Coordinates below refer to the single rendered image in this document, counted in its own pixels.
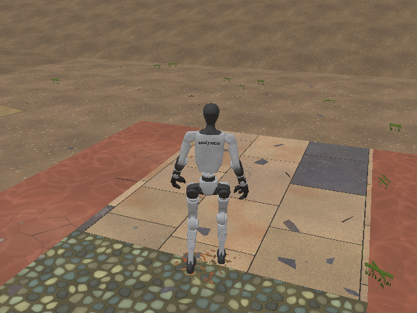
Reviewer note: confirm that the robot left forearm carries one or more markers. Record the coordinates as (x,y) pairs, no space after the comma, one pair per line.
(177,170)

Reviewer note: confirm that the humanoid robot torso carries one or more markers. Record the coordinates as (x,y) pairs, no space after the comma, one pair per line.
(209,158)

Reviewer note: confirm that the left robot hand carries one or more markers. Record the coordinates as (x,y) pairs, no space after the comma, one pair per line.
(180,179)

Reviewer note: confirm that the robot left upper arm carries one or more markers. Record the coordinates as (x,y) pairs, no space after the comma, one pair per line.
(185,147)

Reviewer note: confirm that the right robot foot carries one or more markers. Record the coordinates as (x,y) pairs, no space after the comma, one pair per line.
(221,259)

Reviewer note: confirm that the robot right upper arm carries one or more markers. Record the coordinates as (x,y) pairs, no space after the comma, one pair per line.
(233,150)

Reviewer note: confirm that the robot right forearm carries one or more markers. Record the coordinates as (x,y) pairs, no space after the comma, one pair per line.
(240,175)

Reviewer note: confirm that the right robot hand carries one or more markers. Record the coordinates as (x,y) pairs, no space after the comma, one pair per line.
(244,190)

